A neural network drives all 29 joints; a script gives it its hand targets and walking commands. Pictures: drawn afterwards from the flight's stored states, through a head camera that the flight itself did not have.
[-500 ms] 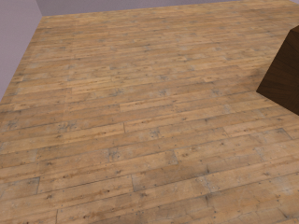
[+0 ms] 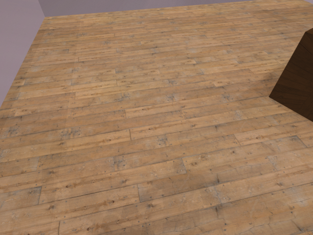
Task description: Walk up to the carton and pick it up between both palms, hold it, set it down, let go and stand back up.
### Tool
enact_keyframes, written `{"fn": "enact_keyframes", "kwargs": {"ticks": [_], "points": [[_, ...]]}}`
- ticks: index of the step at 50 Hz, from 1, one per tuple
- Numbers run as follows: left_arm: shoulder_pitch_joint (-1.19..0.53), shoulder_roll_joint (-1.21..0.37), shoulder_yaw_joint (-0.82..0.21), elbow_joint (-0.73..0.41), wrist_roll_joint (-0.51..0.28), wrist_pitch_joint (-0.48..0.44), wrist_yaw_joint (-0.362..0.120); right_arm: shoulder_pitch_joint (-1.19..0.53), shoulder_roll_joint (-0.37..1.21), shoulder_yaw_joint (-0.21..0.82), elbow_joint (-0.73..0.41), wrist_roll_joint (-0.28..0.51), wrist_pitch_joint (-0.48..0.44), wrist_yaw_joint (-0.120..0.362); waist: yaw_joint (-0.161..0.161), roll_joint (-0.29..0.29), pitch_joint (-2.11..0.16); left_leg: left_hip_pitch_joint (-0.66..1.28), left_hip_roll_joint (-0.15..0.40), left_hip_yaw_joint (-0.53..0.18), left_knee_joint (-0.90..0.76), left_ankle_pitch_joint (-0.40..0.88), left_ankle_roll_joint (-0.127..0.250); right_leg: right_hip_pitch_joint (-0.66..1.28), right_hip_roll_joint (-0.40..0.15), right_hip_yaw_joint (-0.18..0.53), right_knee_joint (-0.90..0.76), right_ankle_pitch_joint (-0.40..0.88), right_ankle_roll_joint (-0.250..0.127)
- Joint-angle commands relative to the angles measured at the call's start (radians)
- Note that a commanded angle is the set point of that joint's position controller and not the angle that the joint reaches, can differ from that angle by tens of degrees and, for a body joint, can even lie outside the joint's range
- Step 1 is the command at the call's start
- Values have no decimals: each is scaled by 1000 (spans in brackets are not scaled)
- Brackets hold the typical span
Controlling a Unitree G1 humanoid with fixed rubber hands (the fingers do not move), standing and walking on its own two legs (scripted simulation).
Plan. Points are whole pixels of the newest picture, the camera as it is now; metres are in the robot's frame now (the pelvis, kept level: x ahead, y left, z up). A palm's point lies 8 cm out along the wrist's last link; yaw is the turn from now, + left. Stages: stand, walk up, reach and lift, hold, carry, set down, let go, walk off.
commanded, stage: stand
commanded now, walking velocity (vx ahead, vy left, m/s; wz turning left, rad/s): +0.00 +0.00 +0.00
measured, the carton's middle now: out of the picture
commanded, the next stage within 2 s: walk up in 0.40 s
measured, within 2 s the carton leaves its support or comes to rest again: neither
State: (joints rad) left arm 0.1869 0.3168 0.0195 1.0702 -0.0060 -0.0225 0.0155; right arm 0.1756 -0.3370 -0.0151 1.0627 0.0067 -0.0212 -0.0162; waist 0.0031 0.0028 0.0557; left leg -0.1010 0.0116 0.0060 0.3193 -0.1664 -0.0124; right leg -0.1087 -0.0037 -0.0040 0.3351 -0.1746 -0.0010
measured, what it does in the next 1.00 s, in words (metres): steps to the right, turning right: right foot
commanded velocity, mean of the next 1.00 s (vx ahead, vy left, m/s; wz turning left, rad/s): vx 0.00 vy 0.00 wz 0.00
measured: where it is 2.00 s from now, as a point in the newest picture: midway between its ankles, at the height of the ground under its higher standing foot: (209, 195)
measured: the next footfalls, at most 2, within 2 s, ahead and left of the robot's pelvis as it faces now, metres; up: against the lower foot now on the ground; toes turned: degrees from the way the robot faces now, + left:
right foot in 0.94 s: +0.16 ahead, -0.28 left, +0.00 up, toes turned -26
left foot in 1.36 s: +0.49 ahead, -0.13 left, +0.00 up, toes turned -20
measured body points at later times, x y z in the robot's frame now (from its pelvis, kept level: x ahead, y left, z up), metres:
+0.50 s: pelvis +0.01 +0.00 +0.00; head +0.02 +0.00 +0.45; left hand +0.07 +0.29 -0.13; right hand +0.06 -0.30 -0.13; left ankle +0.01 +0.13 -0.75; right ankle +0.01 -0.12 -0.75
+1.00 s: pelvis +0.10 -0.11 -0.05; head +0.08 -0.13 +0.40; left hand +0.28 +0.20 -0.11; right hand +0.09 -0.48 -0.15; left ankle +0.02 +0.10 -0.71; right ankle +0.12 -0.26 -0.75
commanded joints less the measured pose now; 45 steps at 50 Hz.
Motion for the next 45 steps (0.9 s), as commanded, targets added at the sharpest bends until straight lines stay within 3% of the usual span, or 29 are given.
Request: {"fn": "enact_keyframes", "kwargs": {"ticks": [1, 3, 5, 8, 11, 12, 14, 15, 16, 18, 19, 20, 23, 25, 27, 29, 30, 31, 32, 33, 35, 36, 38, 39, 41, 42, 43, 44, 45], "points": [[-58, 239, 60, -74, 6, -24, 13, -18, -192, -45, -48, 2, -11, -9, -3, -7, -64, 10, 128, -73, -52, 118, 33, 5, -129, 100, -56, 113, -35], [-20, 209, 49, -46, 3, -18, 10, 34, -189, -41, -35, 3, -10, -17, -26, 19, -25, 42, 127, -74, -53, 110, 29, -36, -123, 105, -74, 115, -19], [-32, 198, 51, -65, -3, -23, 5, -4, -219, -57, -44, -11, -15, -19, -7, -62, -3, -25, 124, -82, -55, 59, 40, -15, -115, 96, -91, 58, -28], [1, 189, 49, -45, -2, -16, 9, -15, -151, -35, -39, 12, -14, -5, -4, 9, -23, 0, 120, -88, -64, 39, 29, -36, -124, 96, -75, 59, -30], [-20, 230, 63, -48, 6, -16, 16, 11, -149, -40, -33, -8, -19, -6, -18, 19, -13, -10, 123, -74, -60, 37, 27, -35, -142, 122, -87, 36, -28], [-38, 203, 55, -76, 3, -16, 11, -12, -167, -41, -35, -8, -14, -9, -6, -47, -30, -7, 126, -87, -63, 52, 30, -23, -122, 90, -78, 59, -32], [-2, 188, 53, -53, -6, -21, 16, 0, -203, -48, -33, -4, -22, -14, 5, 15, -84, -7, 133, -81, -62, 81, 36, 42, -134, 95, -72, 97, -33], [-34, 163, 41, -47, -4, -15, 8, 29, -179, -44, -20, 0, -18, -12, -17, 17, -46, -1, 132, -74, -53, 77, 37, -2, -129, 106, -78, 92, -39], [-9, 178, 49, -60, -9, -16, 4, 4, -196, -43, -33, -12, -18, -12, 6, 3, 1, -47, 131, -83, -55, 21, 41, 4, -128, 96, -79, 64, -26], [7, 150, 34, -31, -3, -11, 4, 5, -180, -41, -28, -13, -18, -20, 0, -46, -42, 5, 134, -75, -52, 85, 33, 13, -120, 81, -85, 100, -12], [-15, 187, 49, -56, -4, -14, 8, -13, -168, -37, -38, -6, -18, -17, 18, -77, -33, -11, 139, -102, -58, 63, 38, 2, -129, 86, -78, 83, -22], [-11, 225, 61, -42, 1, -17, 10, -26, -223, -49, -40, 0, -18, -14, 11, -2, -47, -14, 127, -87, -70, 72, 28, 25, -116, 93, -76, 86, -17], [-46, 229, 66, -65, 2, -21, 12, -35, -188, -38, -44, -5, -17, -9, -4, 33, -7, -27, 142, -92, -66, 69, 34, -20, -134, 105, -81, 95, -29], [-34, 229, 61, -55, 0, -24, 9, 15, -187, -45, -23, -1, -29, -10, -20, -8, -56, 40, 144, -80, -71, 132, 31, 10, -140, 104, -63, 128, -29], [-8, 187, 50, -34, -5, -16, 11, 3, -212, -55, -20, -3, -22, -14, -10, 35, -50, 34, 141, -70, -49, 131, 42, 11, -140, 111, -77, 144, -35], [-53, 184, 47, -36, 6, -22, 12, -22, -201, -44, -27, -7, -22, -12, -4, -22, -68, 0, 141, -78, -64, 147, 48, 55, -138, 95, -70, 148, -40], [-72, 252, 115, -188, 58, 2, -44, 63, -275, -131, -120, -76, -33, -28, -43, 4, -101, 229, 147, -47, 38, -219, 101, -298, -64, 136, 86, -211, -78], [-153, 224, 106, -223, 62, 23, -78, 122, -304, -141, -113, -82, -32, -34, -83, 147, -38, 311, 277, -170, -97, -438, 161, -521, -45, 71, 236, -305, -68], [-245, 206, 114, -302, 80, 33, -96, 154, -358, -160, -134, -95, -39, -45, -123, 224, -28, 264, 469, -343, -243, -562, 227, -642, -44, 12, 485, -271, -20], [-238, 217, 134, -331, 79, 44, -112, 84, -380, -171, -180, -101, -58, -61, -76, 134, 12, 172, 563, -353, -235, -519, 267, -645, -166, 101, 637, -245, -19], [-70, 232, 154, -325, 78, 47, -140, -2, -346, -168, -255, -87, -73, -61, 23, 40, -21, 153, 547, -275, -217, -493, 254, -612, -204, 125, 667, -248, -9], [-26, 235, 153, -325, 82, 49, -150, 6, -348, -163, -278, -82, -79, -54, 38, 14, -16, 99, 480, -177, -205, -436, 226, -542, -200, 105, 649, -214, -7], [11, 215, 156, -347, 67, 64, -169, -16, -350, -169, -288, -94, -84, -47, 48, 72, 11, 70, 430, -35, -180, -406, 201, -486, -203, 50, 593, -179, 0], [-13, 212, 152, -370, 58, 59, -171, 1, -318, -165, -308, -93, -84, -41, 21, 78, 35, 35, 345, 67, -172, -371, 179, -458, -188, 1, 508, -118, -3], [-20, 195, 144, -401, 60, 58, -178, 43, -316, -161, -323, -87, -77, -33, 12, 142, 51, -14, 322, 154, -120, -345, 170, -354, -164, -48, 400, -113, -22], [-24, 198, 146, -408, 53, 59, -183, 80, -338, -170, -333, -87, -68, -28, 2, 150, 50, -40, 313, 183, -68, -362, 170, -314, -133, -119, 389, -119, -23], [32, 211, 147, -406, 53, 58, -171, 69, -343, -170, -335, -84, -57, -19, 26, 162, 40, -82, 323, 188, -8, -433, 170, -256, -116, -156, 385, -101, -35], [73, 220, 153, -382, 55, 57, -171, 59, -336, -170, -352, -86, -54, -16, 53, 123, 48, -148, 332, 191, 20, -505, 158, -196, -89, -195, 403, -52, -57], [101, 255, 156, -375, 51, 56, -164, 59, -358, -170, -357, -78, -46, -12, 80, 68, 49, -213, 329, 199, 122, -562, 151, -114, -66, -207, 380, -107, -82]]}}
